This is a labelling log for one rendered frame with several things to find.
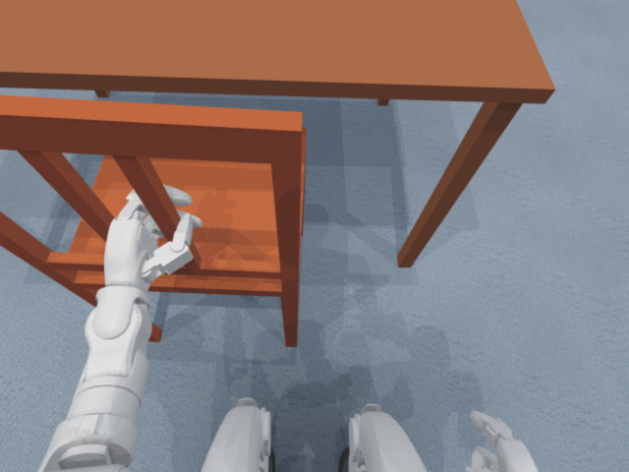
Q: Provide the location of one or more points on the table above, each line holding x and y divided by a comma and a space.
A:
446, 50

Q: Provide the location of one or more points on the left robot thigh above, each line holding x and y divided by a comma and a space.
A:
242, 439

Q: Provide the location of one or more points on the left robot forearm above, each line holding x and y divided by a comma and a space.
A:
100, 428

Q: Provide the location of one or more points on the right robot hand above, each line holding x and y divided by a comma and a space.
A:
512, 455

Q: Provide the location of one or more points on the robot thigh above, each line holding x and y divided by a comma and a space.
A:
242, 439
377, 441

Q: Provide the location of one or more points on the left robot hand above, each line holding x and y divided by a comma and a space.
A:
131, 240

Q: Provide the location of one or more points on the chair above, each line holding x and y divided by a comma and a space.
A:
243, 168

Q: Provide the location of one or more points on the right robot thigh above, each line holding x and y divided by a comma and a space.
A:
377, 441

